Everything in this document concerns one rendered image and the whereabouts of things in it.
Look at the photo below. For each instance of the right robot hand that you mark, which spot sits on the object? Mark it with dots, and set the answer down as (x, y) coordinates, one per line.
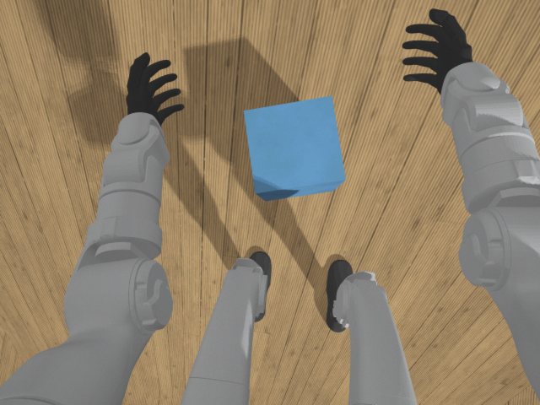
(452, 49)

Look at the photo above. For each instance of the right robot foot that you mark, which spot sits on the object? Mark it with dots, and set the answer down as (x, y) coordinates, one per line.
(338, 271)

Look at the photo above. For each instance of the left robot foot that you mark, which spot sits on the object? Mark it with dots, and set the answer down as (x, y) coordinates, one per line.
(264, 261)

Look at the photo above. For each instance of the carton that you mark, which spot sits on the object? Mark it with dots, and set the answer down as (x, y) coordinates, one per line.
(294, 149)

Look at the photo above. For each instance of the right robot upper arm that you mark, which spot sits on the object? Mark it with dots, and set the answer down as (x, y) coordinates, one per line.
(500, 251)

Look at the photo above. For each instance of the left robot upper arm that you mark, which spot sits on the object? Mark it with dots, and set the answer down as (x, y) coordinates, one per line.
(112, 309)

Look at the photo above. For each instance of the left robot forearm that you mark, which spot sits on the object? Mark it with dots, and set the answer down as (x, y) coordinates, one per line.
(127, 219)

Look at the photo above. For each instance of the left robot hand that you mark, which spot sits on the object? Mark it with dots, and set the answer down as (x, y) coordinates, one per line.
(141, 91)

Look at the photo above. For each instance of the robot foot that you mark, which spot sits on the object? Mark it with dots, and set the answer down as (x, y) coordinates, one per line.
(338, 271)
(264, 261)

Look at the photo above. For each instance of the right robot forearm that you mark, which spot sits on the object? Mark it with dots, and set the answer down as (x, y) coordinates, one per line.
(494, 144)

